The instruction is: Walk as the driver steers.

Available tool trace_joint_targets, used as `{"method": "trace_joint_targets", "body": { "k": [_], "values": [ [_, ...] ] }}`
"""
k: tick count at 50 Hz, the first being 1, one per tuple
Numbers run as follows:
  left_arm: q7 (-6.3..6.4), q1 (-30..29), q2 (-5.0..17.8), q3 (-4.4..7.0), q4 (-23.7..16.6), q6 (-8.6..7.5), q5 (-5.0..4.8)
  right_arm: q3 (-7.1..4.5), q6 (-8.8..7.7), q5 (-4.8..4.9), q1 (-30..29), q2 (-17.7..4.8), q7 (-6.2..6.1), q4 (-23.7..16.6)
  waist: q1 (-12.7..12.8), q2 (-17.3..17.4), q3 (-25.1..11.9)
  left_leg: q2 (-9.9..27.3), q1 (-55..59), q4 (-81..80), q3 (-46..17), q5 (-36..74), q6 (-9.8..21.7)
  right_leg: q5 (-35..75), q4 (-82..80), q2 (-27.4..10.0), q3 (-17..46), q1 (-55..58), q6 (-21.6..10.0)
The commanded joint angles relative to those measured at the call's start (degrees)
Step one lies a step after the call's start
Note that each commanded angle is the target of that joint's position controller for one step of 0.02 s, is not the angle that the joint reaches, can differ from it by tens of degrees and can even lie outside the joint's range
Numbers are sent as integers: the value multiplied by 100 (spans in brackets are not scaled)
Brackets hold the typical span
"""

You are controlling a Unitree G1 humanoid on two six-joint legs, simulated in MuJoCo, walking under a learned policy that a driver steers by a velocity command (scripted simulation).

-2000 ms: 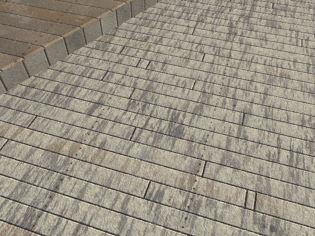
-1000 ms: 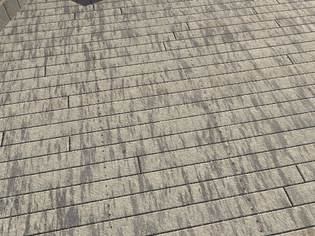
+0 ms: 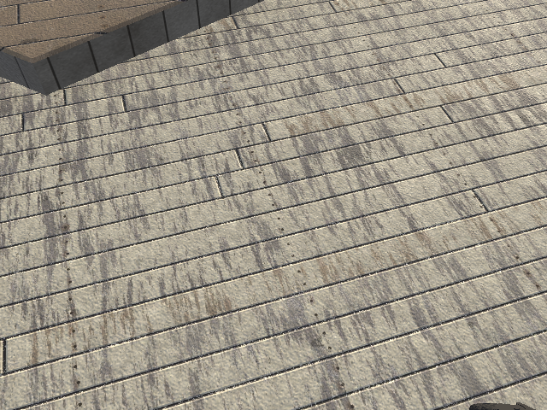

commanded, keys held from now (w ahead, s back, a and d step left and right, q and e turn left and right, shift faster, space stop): w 0.36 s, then w+q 0.64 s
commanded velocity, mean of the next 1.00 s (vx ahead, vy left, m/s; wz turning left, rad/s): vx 0.50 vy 0.00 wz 0.25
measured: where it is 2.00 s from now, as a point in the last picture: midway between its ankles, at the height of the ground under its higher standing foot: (239, 272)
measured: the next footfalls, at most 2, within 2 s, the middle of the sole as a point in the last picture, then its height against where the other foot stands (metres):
right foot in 0.50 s outside the picture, level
left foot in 1.04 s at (232, 318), level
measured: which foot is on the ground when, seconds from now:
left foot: down 0.00-0.52, up 0.54-1.00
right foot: up 0.00-0.48, down 0.50-1.00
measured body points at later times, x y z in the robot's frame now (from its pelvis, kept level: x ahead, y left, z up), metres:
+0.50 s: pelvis +0.27 -0.03 +0.00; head +0.31 -0.03 +0.45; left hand +0.50 +0.20 -0.08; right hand +0.25 -0.30 -0.13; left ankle +0.10 +0.09 -0.72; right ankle +0.41 -0.14 -0.72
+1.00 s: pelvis +0.53 +0.00 +0.01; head +0.55 +0.02 +0.46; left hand +0.46 +0.28 -0.13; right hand +0.79 -0.17 -0.09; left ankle +0.64 +0.16 -0.70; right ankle +0.41 -0.14 -0.72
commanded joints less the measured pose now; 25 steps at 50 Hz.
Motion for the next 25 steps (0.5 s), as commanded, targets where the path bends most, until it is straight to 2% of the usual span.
{"method": "trace_joint_targets", "body": {
  "k": [1, 2, 3, 4, 5, 7, 10, 14, 18, 20, 22, 23, 24, 25],
  "values": [
    [-57, -167, 824, 120, -576, -323, -196, -266, 4, 55, 1626, -875, -67, 130, -809, 875, -1227, 1969, 4162, -1671, -3430, -1102, 1150, 243, 2787, -184, 546, -3747, -205],
    [-16, -458, 756, 105, -637, -334, -145, -230, 6, 21, 1212, -791, -70, 53, -609, 298, -818, 1781, 3305, -1796, -2809, -442, 1019, 794, 2497, -496, 378, -3495, -198],
    [18, -622, 701, 140, -649, -297, -27, -185, 0, -32, 962, -623, -51, 23, -454, 137, -475, 1534, 2637, -1975, -2326, 105, 935, 1115, 2158, -660, 321, -3260, -186],
    [14, -433, 603, 144, -645, -235, -16, -170, -26, -101, 895, -597, -51, 36, -255, 434, -497, 1475, 2274, -2121, -2094, 405, 971, 1313, 2007, -795, 372, -2894, -161],
    [20, -315, 507, 134, -600, -172, -13, -170, -57, -88, 892, -558, -41, 65, -191, 444, -469, 1385, 2081, -2268, -1904, 619, 1009, 1369, 1853, -838, 357, -2714, -119],
    [38, -374, 389, 124, -613, -80, -3, -194, -101, -57, 993, -646, -64, 173, -123, 388, -324, 1305, 1866, -2472, -1508, 930, 1047, 1549, 1513, -884, 270, -2780, -29],
    [44, -978, 347, 114, -812, -60, 64, -234, -59, -34, 1265, -809, -162, 310, -253, 269, -113, 1256, 2022, -2604, -1163, 1393, 1013, 2349, 665, -908, 196, -3306, 119],
    [-36, -1722, 187, 49, -980, -128, 35, -227, 14, 16, 1562, -875, -235, 442, -509, 311, 34, 1033, 2175, -2670, -716, 1217, 770, 3427, -753, -721, -6, -3149, 104],
    [-158, -2414, 183, 10, -1207, -185, -22, -236, 98, 58, 1973, -939, -249, 654, -762, 332, 243, 1236, 2739, -2513, -734, 1007, 759, 3452, -1514, -543, -123, -3199, 48],
    [-227, -2666, 237, 19, -1354, -235, -31, -248, 169, 83, 2115, -948, -272, 748, -762, 351, 327, 1409, 3040, -2266, -935, 1161, 738, 3105, -1766, -473, -59, -3225, -31],
    [-271, -2492, 384, 66, -1355, -293, -27, -287, 222, 105, 2023, -1041, -310, 752, -558, 457, 223, 1516, 3202, -1952, -1113, 1494, 653, 2721, -1998, -366, -38, -2826, -134],
    [-266, -2189, 505, 119, -1283, -318, -18, -310, 241, 110, 1898, -1113, -322, 723, -355, 534, 50, 1482, 3162, -1646, -1133, 2052, 595, 2557, -2079, -238, -126, -2292, -200],
    [-232, -1513, 684, 226, -1084, -336, -2, -297, 259, 106, 1749, -1096, -326, 683, 30, 498, -352, 1242, 2969, -931, -979, 2754, 468, 2625, -2265, -83, -271, -1272, -326],
    [-169, -476, 1019, 362, -825, -343, 61, -213, 250, 40, 1695, -877, -324, 588, 452, 340, -1139, 903, 2167, 348, -772, 2373, 273, 2811, -1979, -467, 44, 433, -580]
  ]
}}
